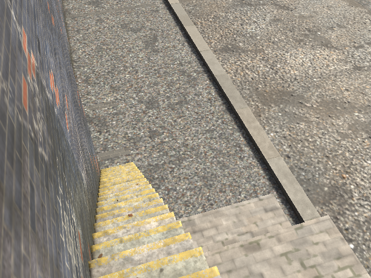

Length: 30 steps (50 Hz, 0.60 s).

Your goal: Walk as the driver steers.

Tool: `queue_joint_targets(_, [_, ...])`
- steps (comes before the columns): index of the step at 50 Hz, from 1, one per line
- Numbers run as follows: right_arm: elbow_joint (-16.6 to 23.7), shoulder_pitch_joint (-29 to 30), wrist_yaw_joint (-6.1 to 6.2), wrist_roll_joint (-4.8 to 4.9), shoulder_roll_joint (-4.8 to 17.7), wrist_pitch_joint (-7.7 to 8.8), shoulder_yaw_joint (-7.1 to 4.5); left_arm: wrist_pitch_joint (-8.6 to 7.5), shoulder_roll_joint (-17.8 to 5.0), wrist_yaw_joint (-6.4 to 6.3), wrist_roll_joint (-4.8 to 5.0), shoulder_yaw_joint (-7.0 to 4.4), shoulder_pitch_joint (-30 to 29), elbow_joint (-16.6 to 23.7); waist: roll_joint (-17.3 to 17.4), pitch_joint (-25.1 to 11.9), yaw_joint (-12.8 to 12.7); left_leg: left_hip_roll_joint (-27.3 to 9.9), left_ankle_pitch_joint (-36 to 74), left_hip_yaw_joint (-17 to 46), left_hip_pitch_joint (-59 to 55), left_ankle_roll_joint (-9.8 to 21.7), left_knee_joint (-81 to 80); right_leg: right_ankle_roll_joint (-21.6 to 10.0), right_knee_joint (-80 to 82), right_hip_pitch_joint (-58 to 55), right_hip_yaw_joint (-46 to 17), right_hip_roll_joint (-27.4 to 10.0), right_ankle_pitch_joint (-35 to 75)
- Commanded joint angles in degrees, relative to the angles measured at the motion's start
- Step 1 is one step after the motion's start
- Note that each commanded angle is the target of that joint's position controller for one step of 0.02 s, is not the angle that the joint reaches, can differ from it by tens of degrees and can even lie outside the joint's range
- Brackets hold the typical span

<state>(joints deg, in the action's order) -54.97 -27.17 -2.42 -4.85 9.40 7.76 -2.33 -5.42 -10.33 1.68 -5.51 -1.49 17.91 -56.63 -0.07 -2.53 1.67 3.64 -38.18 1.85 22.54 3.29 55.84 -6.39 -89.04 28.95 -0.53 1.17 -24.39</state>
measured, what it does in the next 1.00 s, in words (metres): goes down, turning left: right foot 0.21 m lower, then left foot 0.22 m lower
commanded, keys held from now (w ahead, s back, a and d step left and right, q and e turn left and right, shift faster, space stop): w+q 0.88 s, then w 0.04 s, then w+e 0.08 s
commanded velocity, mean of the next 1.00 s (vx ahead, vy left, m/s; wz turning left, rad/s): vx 0.49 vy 0.00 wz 0.55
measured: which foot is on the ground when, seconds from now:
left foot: down 0.00-0.32, up 0.34-0.78, down 0.80-1.00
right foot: up 0.00-0.28, down 0.30-0.80, up 0.82-1.00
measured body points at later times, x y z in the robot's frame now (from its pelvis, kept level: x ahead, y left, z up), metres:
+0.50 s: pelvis +0.20 -0.02 -0.18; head +0.23 -0.01 +0.27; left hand +0.14 +0.23 -0.32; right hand +0.18 -0.23 -0.32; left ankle +0.20 +0.13 -0.73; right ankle +0.21 -0.12 -0.89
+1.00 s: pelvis +0.34 +0.16 -0.43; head +0.34 +0.16 +0.02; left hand +0.23 +0.37 -0.57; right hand +0.47 -0.04 -0.56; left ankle +0.33 +0.22 -1.11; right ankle +0.50 +0.06 -0.96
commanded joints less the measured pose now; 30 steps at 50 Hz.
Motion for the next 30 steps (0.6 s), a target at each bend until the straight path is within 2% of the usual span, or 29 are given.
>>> queue_joint_targets(1, [-0.90,-7.17,-1.50,1.26,2.95,2.59,1.54,-4.65,-3.45,-0.04,2.22,-0.20,-7.66,9.69,2.52,2.89,0.44,-16.86,40.48,34.04,-11.55,19.11,-11.08,1.74,-9.88,40.07,-11.15,-0.72,7.73])
queue_joint_targets(2, [-1.39,-1.28,-0.57,-0.15,-2.11,1.30,3.73,-2.79,-0.65,-1.45,1.10,1.29,-11.60,11.22,-1.49,3.90,-0.36,-17.09,37.76,35.58,-5.96,18.48,-10.24,4.10,-3.68,43.67,-12.14,-5.20,10.30])
queue_joint_targets(3, [-0.34,2.06,-0.17,-1.29,-4.81,-0.08,5.32,-1.59,0.34,-2.74,0.24,2.42,-12.48,11.13,-3.84,4.38,-2.35,-14.46,33.85,33.18,2.26,16.32,-12.00,6.99,7.72,40.44,-10.81,-8.75,13.77])
queue_joint_targets(4, [1.06,3.56,0.96,-1.80,-3.98,-0.57,5.61,-0.92,-0.10,-4.21,0.93,2.67,-6.79,11.08,-3.15,1.96,-5.23,-7.32,30.79,24.37,19.54,14.18,-10.12,9.66,16.39,21.70,-5.06,-7.65,17.67])
queue_joint_targets(5, [1.56,4.18,1.86,-3.39,1.61,-0.35,4.99,-1.17,1.51,-3.29,0.47,3.89,1.57,9.81,2.79,0.09,-9.87,-1.77,25.08,18.93,35.94,11.70,-6.26,10.38,8.93,2.27,1.14,-5.38,30.23])
queue_joint_targets(6, [4.74,7.52,1.73,-1.60,5.27,0.89,4.40,-1.17,0.78,-3.04,-1.12,3.30,5.83,10.88,1.66,0.31,-13.40,-0.90,25.37,15.52,48.06,10.96,-5.30,12.25,7.03,-11.43,6.50,-4.02,28.00])
queue_joint_targets(7, [2.67,-1.84,3.54,0.50,0.83,1.58,5.11,-2.01,-1.50,-2.55,-1.50,3.28,1.06,10.95,-0.96,2.08,-3.89,1.75,5.14,9.73,35.73,6.90,3.50,13.31,18.58,1.46,-0.36,-7.01,39.61])
queue_joint_targets(8, [-0.19,-12.67,4.33,0.85,0.48,1.62,5.67,-2.24,-1.75,-2.33,-2.75,3.50,-6.35,14.36,2.55,1.03,1.74,-0.30,3.04,14.65,23.91,8.23,10.72,12.56,23.87,10.41,-0.44,-6.79,33.93])
queue_joint_targets(9, [-5.48,-23.51,4.28,-0.19,-1.66,1.31,5.53,-2.39,-1.58,-2.26,-1.32,3.71,-14.85,17.26,2.45,3.05,7.83,-1.15,11.46,18.49,10.49,8.84,17.79,10.99,31.39,21.93,-1.60,-5.79,26.75])
queue_joint_targets(10, [-4.02,-24.57,5.21,3.47,-3.02,1.69,4.61,-1.47,-1.35,-0.69,1.43,5.12,-17.10,14.85,-2.99,7.80,14.58,5.99,-0.95,6.46,13.14,4.62,14.78,11.32,67.90,9.88,3.88,-4.77,49.79])
queue_joint_targets(11, [-1.70,-19.23,3.92,4.89,3.26,1.24,3.15,-1.12,-2.31,0.66,1.84,4.62,-20.64,16.20,1.02,9.00,13.41,7.23,-4.88,5.66,19.86,4.56,12.80,12.53,72.32,0.08,6.91,-3.24,48.67])
queue_joint_targets(12, [-3.08,-20.14,3.50,4.53,8.75,1.44,1.08,-1.86,-6.97,0.08,3.75,1.56,-25.65,20.41,3.41,6.19,11.83,3.86,12.21,9.83,5.85,5.66,14.95,12.87,61.19,7.60,7.47,0.26,26.27])
queue_joint_targets(13, [-6.79,-27.33,2.34,3.63,-2.00,1.50,3.60,-1.15,-1.78,1.35,2.27,3.52,-20.13,15.60,2.07,7.52,15.30,6.81,4.32,14.00,7.42,6.41,13.40,10.34,76.20,-3.28,4.97,-0.22,32.93])
queue_joint_targets(14, [-8.46,-28.28,-1.01,1.23,0.57,-0.64,4.16,-1.01,0.63,2.02,1.80,3.50,-11.46,11.95,6.93,8.27,9.26,6.24,1.78,18.51,19.56,8.68,17.08,9.19,74.23,-24.43,5.71,-0.82,41.69])
queue_joint_targets(15, [-6.51,-22.68,-3.56,0.68,5.08,-2.13,3.45,0.27,-4.82,1.74,0.83,1.52,2.03,6.17,-0.41,5.86,1.88,4.47,-1.02,20.36,19.60,8.69,26.92,7.76,81.64,-34.82,4.44,-5.98,57.25])
queue_joint_targets(16, [-5.21,-17.41,-6.19,0.85,5.81,-2.53,2.32,0.51,-9.47,0.73,-2.96,-0.33,19.20,0.16,0.03,2.94,-6.16,5.18,9.45,19.60,23.98,5.19,41.16,3.56,73.77,-47.06,0.22,-11.16,59.68])
queue_joint_targets(17, [-5.13,-24.49,-7.54,2.44,1.74,-1.14,2.65,0.92,-11.02,2.26,-2.80,-0.46,24.39,-0.59,-14.14,-14.34,-4.51,6.84,-3.15,16.12,43.43,4.05,62.51,-9.46,47.27,-73.78,-4.99,-20.89,77.44])
queue_joint_targets(18, [-2.15,-21.03,-7.23,2.85,1.26,-0.86,3.30,0.70,-11.44,2.50,-4.14,-1.08,22.27,-0.33,-10.20,-15.06,-7.13,5.53,-6.04,11.29,53.53,3.84,74.13,-12.30,46.61,-72.48,-6.17,-25.43,85.66])
queue_joint_targets(19, [1.25,-16.53,-6.35,2.06,-0.08,-1.24,3.98,0.61,-12.87,1.97,-3.75,-1.85,15.83,0.43,-6.38,-13.35,-5.29,2.40,0.00,9.95,55.39,4.56,74.94,-11.25,46.78,-62.79,-6.10,-26.31,76.17])
queue_joint_targets(20, [3.07,-12.92,-5.53,1.32,-0.95,-2.24,4.21,0.21,-12.02,1.47,-2.98,-1.86,10.86,1.67,-2.84,-8.54,-2.00,-0.76,7.43,8.25,53.20,3.76,73.28,-9.45,48.64,-47.39,-4.82,-24.93,66.83])
queue_joint_targets(21, [7.32,-6.34,-4.32,-1.10,-1.89,-3.32,4.28,-0.69,-4.10,0.36,-0.96,-0.24,2.43,5.19,0.34,-1.36,-1.06,-7.63,23.94,8.67,52.76,1.93,52.46,-9.14,57.04,-31.74,-7.69,-26.26,37.17])
queue_joint_targets(22, [5.62,-7.02,-3.72,-1.20,-3.32,-4.99,4.64,-0.99,1.24,-0.22,0.12,1.36,-2.92,6.67,0.20,6.28,2.06,-10.55,29.08,6.80,42.99,2.33,43.97,-10.18,64.45,-9.08,-6.05,-25.36,24.33])
queue_joint_targets(23, [5.65,-7.63,-3.45,-1.25,-4.06,-6.10,4.76,-1.38,2.55,-1.13,0.07,1.71,-2.68,5.81,-1.22,9.09,2.66,-10.23,24.56,4.52,39.06,2.20,37.30,-10.69,65.67,-0.69,-4.41,-23.51,13.52])
queue_joint_targets(24, [4.04,-9.19,-4.19,0.08,-2.41,-6.58,4.04,-2.08,2.23,-2.73,-1.31,1.96,1.11,3.45,3.33,9.55,0.71,-10.38,38.81,2.41,34.63,0.27,29.24,-10.92,65.07,4.70,-1.28,-21.85,11.79])
queue_joint_targets(25, [2.53,-10.06,-4.79,-0.63,-3.21,-6.57,4.04,-2.93,1.31,-2.90,-1.68,2.40,0.85,4.25,0.37,8.12,0.96,-10.96,43.30,1.45,30.06,0.40,22.73,-10.99,65.01,6.86,-0.39,-19.99,7.03])
queue_joint_targets(26, [0.89,-10.26,-6.05,-2.52,-2.49,-5.43,3.78,-3.62,-0.17,-3.62,-2.12,2.96,-4.58,5.70,-2.94,5.83,3.15,-10.76,51.31,1.86,20.97,1.21,23.87,-9.73,62.46,12.37,0.65,-17.69,9.43])
queue_joint_targets(27, [0.56,-12.03,-6.78,-3.08,-0.02,-4.16,2.58,-4.14,-3.69,-3.50,-2.29,2.56,-6.97,6.78,-1.79,3.77,4.38,-7.88,47.68,-0.63,14.60,1.89,24.70,-9.10,58.74,14.23,3.52,-17.15,8.75])
queue_joint_targets(29, [4.13,0.28,-5.99,-5.08,4.47,-3.58,1.31,-4.49,-1.44,-5.23,0.24,3.97,2.15,3.20,-4.74,4.04,-2.18,-12.35,61.70,4.90,36.15,2.24,6.22,-5.73,49.59,-9.12,-0.74,-21.03,6.06])
queue_joint_targets(30, [5.58,4.14,-4.84,-4.48,5.04,-3.58,1.09,-3.63,-1.86,-5.59,-0.17,3.90,6.89,1.43,-4.16,3.32,-4.65,-11.83,61.25,3.60,41.29,2.09,1.53,-5.71,44.57,-16.44,-3.91,-23.21,1.37])
Keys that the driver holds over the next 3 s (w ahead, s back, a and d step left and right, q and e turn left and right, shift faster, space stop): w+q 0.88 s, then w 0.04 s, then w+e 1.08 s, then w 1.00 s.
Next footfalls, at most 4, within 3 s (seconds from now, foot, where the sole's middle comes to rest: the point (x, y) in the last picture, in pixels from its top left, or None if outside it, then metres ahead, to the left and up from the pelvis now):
0.30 right None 0.25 -0.12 -0.93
0.80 left None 0.37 0.25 -1.14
1.52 right None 0.66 0.08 -1.36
1.96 left None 0.84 0.26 -1.57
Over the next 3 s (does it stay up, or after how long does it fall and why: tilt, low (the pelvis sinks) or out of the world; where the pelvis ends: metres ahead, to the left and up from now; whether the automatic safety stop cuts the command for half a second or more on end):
stays up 1.21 0.28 -1.21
